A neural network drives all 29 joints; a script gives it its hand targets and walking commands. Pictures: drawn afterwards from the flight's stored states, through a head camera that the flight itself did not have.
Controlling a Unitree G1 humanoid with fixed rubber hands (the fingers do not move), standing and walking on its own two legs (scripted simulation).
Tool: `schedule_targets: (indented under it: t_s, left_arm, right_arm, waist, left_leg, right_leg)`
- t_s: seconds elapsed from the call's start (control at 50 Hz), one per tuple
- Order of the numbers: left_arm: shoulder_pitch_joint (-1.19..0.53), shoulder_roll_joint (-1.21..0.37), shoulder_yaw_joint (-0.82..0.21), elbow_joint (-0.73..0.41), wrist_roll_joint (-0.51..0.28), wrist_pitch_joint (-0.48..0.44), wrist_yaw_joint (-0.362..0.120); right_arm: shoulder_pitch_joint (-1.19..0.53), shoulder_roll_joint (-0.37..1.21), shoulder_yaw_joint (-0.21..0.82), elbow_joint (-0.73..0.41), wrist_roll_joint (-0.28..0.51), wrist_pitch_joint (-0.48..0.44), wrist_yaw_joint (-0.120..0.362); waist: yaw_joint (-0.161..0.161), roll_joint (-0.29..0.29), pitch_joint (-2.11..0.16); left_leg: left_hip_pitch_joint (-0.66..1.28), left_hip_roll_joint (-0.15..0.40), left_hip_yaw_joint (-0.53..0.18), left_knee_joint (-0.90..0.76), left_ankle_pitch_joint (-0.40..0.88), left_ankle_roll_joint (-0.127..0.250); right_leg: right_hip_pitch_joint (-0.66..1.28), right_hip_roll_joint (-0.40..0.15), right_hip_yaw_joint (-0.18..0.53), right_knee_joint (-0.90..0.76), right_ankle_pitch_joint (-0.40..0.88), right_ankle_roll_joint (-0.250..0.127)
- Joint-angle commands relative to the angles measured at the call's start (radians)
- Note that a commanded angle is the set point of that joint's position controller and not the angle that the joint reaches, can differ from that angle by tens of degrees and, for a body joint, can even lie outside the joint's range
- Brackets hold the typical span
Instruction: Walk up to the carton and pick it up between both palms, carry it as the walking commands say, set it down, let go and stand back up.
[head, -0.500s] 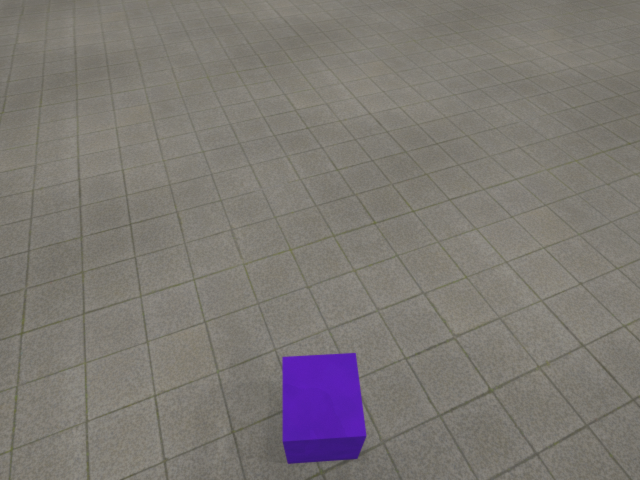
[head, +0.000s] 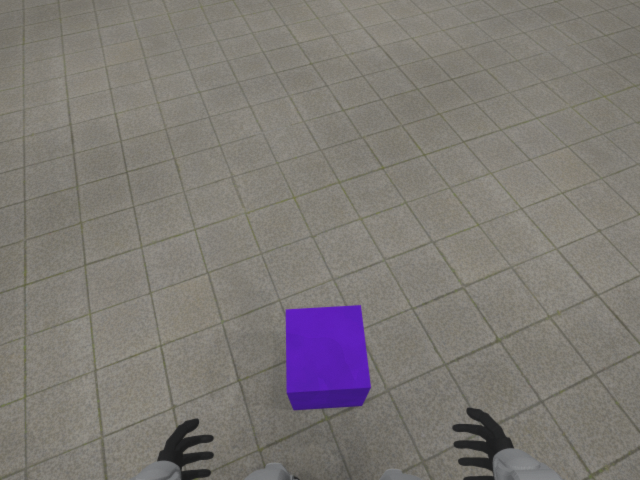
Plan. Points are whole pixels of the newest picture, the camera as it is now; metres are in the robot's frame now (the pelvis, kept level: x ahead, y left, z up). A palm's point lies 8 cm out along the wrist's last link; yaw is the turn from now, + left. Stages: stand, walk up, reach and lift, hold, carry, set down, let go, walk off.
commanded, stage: reach and lift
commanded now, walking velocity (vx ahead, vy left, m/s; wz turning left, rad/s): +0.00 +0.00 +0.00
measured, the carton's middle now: (325, 360) +0.43 +0.01 -0.63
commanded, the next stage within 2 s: none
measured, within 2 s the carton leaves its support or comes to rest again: neither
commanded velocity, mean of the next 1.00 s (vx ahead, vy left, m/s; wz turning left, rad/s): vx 0.00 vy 0.00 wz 0.00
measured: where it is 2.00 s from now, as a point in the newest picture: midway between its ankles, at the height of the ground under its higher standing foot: outside the picture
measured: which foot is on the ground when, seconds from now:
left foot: down 0.00-1.00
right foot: down 0.00-1.00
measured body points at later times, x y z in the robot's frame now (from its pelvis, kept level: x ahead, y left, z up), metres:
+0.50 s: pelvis -0.09 -0.01 -0.06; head +0.08 +0.00 +0.36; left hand +0.25 +0.22 -0.16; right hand +0.26 -0.19 -0.16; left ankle +0.01 +0.10 -0.72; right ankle -0.01 -0.11 -0.72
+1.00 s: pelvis -0.07 +0.01 -0.09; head +0.20 +0.01 +0.27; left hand +0.40 +0.22 -0.19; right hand +0.42 -0.17 -0.19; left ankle +0.01 +0.10 -0.72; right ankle -0.01 -0.12 -0.72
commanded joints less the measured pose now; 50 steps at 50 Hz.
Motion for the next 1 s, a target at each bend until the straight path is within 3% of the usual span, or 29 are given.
schedule_targets:
  t_s: [0.0,0.1,0.24,0.36,0.56,0.76,0.98]
  left_arm:
    - [-0.099,0.102,0.064,-0.133,0.044,-0.089,-0.019]
    - [-0.126,0.105,0.081,-0.133,0.036,-0.138,-0.039]
    - [-0.335,0.138,0.125,-0.092,0.020,-0.082,-0.046]
    - [-0.603,0.167,0.133,0.003,0.006,-0.071,-0.037]
    - [-0.925,0.153,0.188,0.159,0.007,-0.125,0.008]
    - [-1.124,0.155,0.246,0.183,0.001,-0.263,0.064]
    - [-1.296,0.161,0.287,0.299,0.010,-0.426,0.057]
  right_arm:
    - [-0.057,-0.055,-0.050,-0.138,-0.029,-0.079,-0.007]
    - [-0.094,-0.048,-0.053,-0.149,0.009,-0.116,-0.036]
    - [-0.348,-0.037,-0.019,-0.141,0.049,-0.051,-0.057]
    - [-0.596,-0.052,-0.058,-0.030,0.047,-0.035,-0.082]
    - [-0.927,-0.078,-0.130,0.130,0.058,-0.102,-0.110]
    - [-1.164,-0.139,-0.173,0.231,0.052,-0.251,-0.104]
    - [-1.329,-0.149,-0.208,0.335,0.059,-0.411,-0.101]
  waist:
    - [-0.005,-0.004,-0.274]
    - [-0.024,-0.002,-0.330]
    - [0.003,-0.005,-0.242]
    - [0.000,0.008,-0.223]
    - [0.006,0.011,-0.410]
    - [0.007,0.017,-0.710]
    - [0.010,0.007,-0.861]
  left_leg:
    - [0.115,-0.009,-0.107,0.073,0.439,-0.020]
    - [0.036,-0.021,-0.068,0.157,0.313,-0.039]
    - [-0.074,-0.010,-0.044,0.167,-0.041,-0.026]
    - [-0.116,-0.009,-0.038,0.189,-0.123,-0.033]
    - [-0.183,-0.015,-0.041,0.228,-0.033,-0.046]
    - [-0.143,-0.031,-0.054,0.278,0.150,-0.073]
    - [-0.140,-0.045,-0.091,0.326,0.412,-0.052]
  right_leg:
    - [0.002,0.008,0.077,0.040,0.390,-0.019]
    - [-0.048,0.017,0.056,0.111,0.300,0.003]
    - [-0.108,0.014,0.062,0.121,-0.055,0.013]
    - [-0.161,0.018,0.062,0.137,-0.143,0.013]
    - [-0.251,0.041,0.040,0.206,-0.077,0.027]
    - [-0.409,0.073,0.025,0.273,0.047,0.027]
    - [-0.557,0.091,0.030,0.297,0.226,0.038]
